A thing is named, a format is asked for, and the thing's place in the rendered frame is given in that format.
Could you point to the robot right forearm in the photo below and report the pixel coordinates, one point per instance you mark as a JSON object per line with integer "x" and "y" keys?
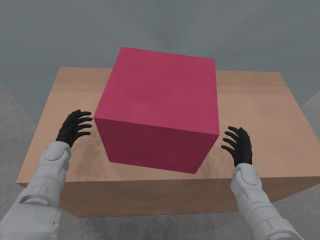
{"x": 253, "y": 203}

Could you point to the robot left forearm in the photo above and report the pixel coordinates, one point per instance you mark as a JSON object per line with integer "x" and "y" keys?
{"x": 46, "y": 185}

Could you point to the left robot upper arm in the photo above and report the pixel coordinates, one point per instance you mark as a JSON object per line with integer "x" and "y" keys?
{"x": 32, "y": 222}

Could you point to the pedestal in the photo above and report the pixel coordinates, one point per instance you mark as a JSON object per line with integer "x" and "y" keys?
{"x": 285, "y": 150}

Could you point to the carton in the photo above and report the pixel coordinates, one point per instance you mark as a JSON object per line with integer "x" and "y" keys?
{"x": 159, "y": 110}

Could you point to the left robot hand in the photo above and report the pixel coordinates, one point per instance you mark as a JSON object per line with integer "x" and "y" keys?
{"x": 69, "y": 130}

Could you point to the right robot hand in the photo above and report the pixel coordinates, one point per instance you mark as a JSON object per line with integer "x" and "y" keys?
{"x": 242, "y": 152}

